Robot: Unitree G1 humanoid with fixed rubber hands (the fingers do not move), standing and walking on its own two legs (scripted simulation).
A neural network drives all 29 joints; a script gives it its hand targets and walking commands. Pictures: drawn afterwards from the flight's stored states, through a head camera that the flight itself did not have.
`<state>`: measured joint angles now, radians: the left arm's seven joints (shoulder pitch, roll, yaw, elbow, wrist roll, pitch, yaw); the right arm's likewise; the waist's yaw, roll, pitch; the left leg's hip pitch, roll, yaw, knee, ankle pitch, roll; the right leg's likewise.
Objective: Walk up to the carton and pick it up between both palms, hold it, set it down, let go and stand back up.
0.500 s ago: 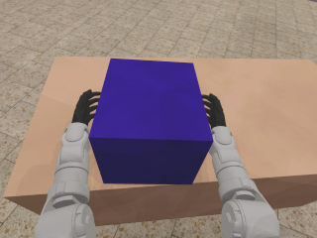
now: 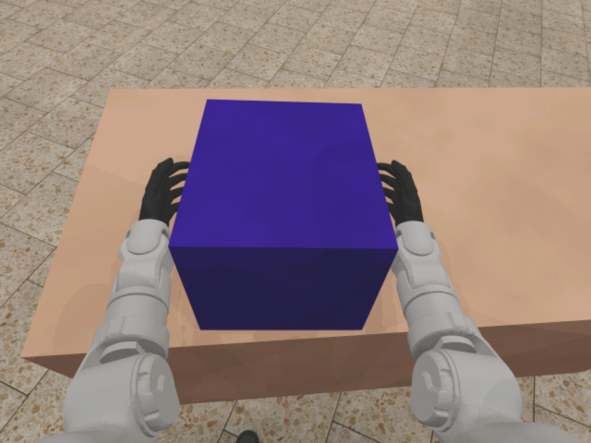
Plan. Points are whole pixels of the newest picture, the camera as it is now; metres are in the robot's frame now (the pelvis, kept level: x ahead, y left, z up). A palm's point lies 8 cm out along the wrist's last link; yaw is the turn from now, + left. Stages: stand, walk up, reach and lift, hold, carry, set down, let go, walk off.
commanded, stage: set down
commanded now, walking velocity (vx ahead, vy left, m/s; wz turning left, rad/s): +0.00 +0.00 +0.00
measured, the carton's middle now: (283, 213) +0.45 +0.08 -0.01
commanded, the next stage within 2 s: none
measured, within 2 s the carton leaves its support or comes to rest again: rests again in 1.04 s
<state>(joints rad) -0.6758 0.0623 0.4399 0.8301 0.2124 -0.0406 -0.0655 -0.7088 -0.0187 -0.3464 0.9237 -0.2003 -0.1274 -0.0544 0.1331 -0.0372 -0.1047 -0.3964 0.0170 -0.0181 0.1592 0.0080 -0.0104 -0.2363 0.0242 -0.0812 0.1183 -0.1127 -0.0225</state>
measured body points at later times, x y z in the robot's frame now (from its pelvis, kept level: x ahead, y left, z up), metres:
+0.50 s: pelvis -0.01 +0.01 +0.00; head +0.07 +0.03 +0.44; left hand +0.39 +0.26 +0.04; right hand +0.44 -0.09 +0.05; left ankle +0.03 +0.12 -0.75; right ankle -0.05 -0.10 -0.75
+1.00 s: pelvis -0.01 +0.01 +0.00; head +0.10 +0.03 +0.43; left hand +0.39 +0.26 +0.03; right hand +0.45 -0.09 +0.04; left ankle +0.03 +0.12 -0.75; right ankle -0.05 -0.10 -0.75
